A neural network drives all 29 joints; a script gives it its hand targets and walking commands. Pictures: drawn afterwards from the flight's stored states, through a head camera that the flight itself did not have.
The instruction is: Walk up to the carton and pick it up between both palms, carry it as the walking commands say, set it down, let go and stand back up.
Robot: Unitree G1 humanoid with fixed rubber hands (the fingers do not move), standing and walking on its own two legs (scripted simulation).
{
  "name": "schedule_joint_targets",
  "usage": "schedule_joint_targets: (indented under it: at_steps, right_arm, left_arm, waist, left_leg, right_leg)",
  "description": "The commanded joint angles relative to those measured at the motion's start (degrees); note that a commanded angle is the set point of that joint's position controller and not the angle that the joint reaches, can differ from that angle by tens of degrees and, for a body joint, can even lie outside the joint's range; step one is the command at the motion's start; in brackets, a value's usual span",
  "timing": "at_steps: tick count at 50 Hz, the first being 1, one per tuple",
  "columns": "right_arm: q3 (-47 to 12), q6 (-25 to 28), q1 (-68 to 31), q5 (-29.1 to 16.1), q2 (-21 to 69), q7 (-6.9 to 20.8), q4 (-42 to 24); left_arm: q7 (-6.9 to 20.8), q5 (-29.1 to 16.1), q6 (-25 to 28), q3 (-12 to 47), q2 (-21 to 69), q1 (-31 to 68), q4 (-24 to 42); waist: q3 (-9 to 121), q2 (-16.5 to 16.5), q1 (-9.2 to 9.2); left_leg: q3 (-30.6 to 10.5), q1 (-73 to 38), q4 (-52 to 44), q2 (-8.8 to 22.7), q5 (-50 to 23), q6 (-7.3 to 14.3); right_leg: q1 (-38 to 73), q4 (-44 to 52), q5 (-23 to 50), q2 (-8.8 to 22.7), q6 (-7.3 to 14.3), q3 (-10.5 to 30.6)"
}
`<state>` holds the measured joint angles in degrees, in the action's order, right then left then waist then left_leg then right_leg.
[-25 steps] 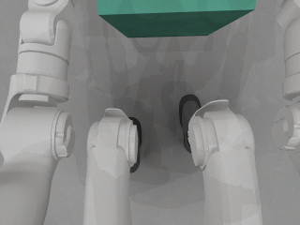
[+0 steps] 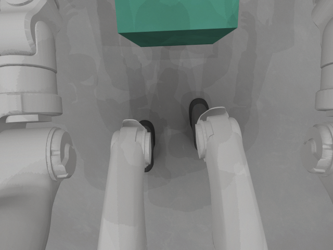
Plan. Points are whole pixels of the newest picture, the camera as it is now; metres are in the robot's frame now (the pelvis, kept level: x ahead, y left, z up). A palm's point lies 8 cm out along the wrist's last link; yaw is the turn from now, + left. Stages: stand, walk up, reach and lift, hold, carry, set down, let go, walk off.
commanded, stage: set down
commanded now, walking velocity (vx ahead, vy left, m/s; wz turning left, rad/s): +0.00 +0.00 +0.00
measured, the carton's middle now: (175, 7) +0.57 -0.05 -0.38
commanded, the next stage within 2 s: let go in 0.54 s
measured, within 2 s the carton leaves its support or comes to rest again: neither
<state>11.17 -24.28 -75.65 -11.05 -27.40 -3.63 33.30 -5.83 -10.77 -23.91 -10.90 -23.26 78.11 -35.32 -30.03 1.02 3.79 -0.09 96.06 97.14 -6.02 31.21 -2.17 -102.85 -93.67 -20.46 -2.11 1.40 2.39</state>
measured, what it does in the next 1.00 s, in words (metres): rises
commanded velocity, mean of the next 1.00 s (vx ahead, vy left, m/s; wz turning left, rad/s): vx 0.00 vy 0.00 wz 0.00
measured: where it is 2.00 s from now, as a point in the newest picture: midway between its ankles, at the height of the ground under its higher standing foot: (173, 145)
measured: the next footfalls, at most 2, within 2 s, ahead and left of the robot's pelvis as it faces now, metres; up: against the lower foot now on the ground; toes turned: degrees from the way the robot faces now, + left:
none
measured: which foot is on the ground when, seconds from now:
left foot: down 0.00-1.00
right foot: down 0.00-1.00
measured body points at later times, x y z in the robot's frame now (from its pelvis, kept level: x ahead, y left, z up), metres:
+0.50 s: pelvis +0.01 +0.00 +0.12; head +0.37 -0.06 +0.38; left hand +0.59 +0.14 +0.00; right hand +0.54 -0.29 -0.01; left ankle +0.11 +0.12 -0.49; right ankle +0.16 -0.10 -0.49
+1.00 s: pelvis +0.06 -0.01 +0.19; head +0.35 -0.05 +0.53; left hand +0.46 +0.17 +0.05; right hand +0.41 -0.27 +0.05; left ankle +0.11 +0.12 -0.49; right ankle +0.16 -0.10 -0.49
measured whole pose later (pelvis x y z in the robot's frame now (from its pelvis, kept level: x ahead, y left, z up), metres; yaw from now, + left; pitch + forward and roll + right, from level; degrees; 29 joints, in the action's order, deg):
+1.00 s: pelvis +0.06 -0.01 +0.19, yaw -3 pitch +17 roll +3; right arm 7.5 -15.7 -28.9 -3.9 -17.9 1.1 19.6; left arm -2.8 -1.4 -15.4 -7.6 -13.7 30.2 -21.1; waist -25.0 -0.4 3.4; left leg -2.5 47.6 51.0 -4.0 20.5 -1.3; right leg -54.2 -50.4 -13.0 -2.2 1.7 3.1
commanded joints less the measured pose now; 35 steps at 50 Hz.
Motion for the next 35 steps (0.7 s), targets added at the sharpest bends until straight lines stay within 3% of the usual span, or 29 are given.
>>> schedule_joint_targets:
  at_steps: [1, 9, 17, 21, 24, 27, 31, 35]
  right_arm:
    - [2.8, 1.6, -20.9, 0.8, -12.0, 0.0, -9.1]
    - [3.4, 2.8, -18.6, 2.3, -12.0, 0.6, -7.2]
    - [1.8, 2.5, -18.8, 0.9, -11.3, 1.0, -11.1]
    - [2.1, 2.7, -17.9, 1.5, -10.3, 1.3, -9.1]
    - [2.5, 4.1, -16.1, 4.0, -8.2, 2.0, -1.8]
    - [2.7, 6.3, -13.8, 5.4, -6.1, 2.4, 0.3]
    - [3.5, 8.5, -10.1, 6.8, -6.5, 2.6, -2.3]
    - [3.5, 8.4, 0.2, 8.8, -7.9, 2.9, -9.8]
  left_arm:
    - [0.9, -0.2, 1.7, -1.6, -10.9, 19.4, 9.3]
    - [1.6, 0.2, 2.7, -1.7, -11.2, 16.0, 6.3]
    - [2.2, 1.1, 3.1, -3.7, -12.6, 14.7, 9.4]
    - [2.8, 2.0, 3.5, -4.1, -11.7, 13.8, 9.3]
    - [3.5, 3.6, 4.7, -4.2, -8.9, 11.8, 2.4]
    - [3.9, 5.4, 6.9, -4.5, -8.0, 9.9, 1.2]
    - [3.5, 6.9, 8.8, -4.3, -8.1, 6.0, 2.8]
    - [1.7, 7.8, 8.3, -2.6, -6.9, -3.8, 11.2]
  waist:
    - [125.3, -1.8, 0.04]
    - [124.6, -3.1, 0.54]
    - [124.3, -4.3, -2.2]
    - [120.9, -3.3, -2.45]
    - [112.0, -3.6, -1.44]
    - [112.2, -2.9, -1.66]
    - [116.8, -2.7, -1.13]
    - [126.4, -1.9, -0.99]
  left_leg:
    - [4.7, -15.1, -16.9, 0.1, -6.1, 0.6]
    - [3.6, -19.8, -25.6, 0.2, -9.8, 0.3]
    - [3.3, -25.2, -34.1, 0.1, -12.1, 0.5]
    - [2.5, -28.3, -38.5, 0.5, -12.6, 0.5]
    - [2.0, -26.6, -40.8, 1.2, -10.3, 0.3]
    - [2.4, -28.8, -42.2, 1.5, -12.2, -0.3]
    - [2.9, -32.2, -43.8, 1.6, -15.0, -0.9]
    - [2.8, -39.0, -45.3, 0.8, -20.9, -1.5]
  right_leg:
    - [73.4, 9.8, 18.1, 0.6, -1.4, -1.2]
    - [81.5, 16.8, 23.7, 0.3, -1.4, -1.1]
    - [93.3, 24.5, 27.8, 1.1, -1.7, 0.6]
    - [95.3, 28.2, 28.1, 1.6, -1.7, 1.1]
    - [91.7, 31.1, 24.7, 2.2, -1.8, 0.9]
    - [94.1, 32.6, 27.5, 2.2, -1.7, 1.1]
    - [100.5, 33.5, 32.9, 2.1, -1.7, 1.0]
    - [109.6, 33.5, 40.8, 2.0, -1.2, 1.2]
